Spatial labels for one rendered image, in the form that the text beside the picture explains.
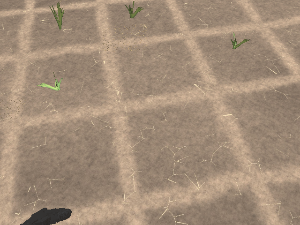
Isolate left robot hand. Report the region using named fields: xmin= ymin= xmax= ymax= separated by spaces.
xmin=20 ymin=207 xmax=72 ymax=225

